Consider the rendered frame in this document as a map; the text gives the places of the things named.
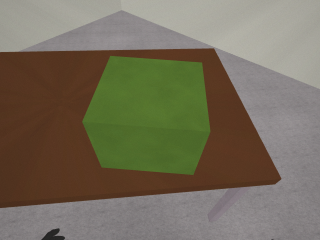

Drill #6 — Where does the table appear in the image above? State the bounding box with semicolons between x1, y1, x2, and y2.
0;48;282;222

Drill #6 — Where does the left robot hand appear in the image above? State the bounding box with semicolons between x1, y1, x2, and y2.
42;228;65;240

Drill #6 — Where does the carton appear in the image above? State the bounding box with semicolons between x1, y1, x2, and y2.
82;56;211;175

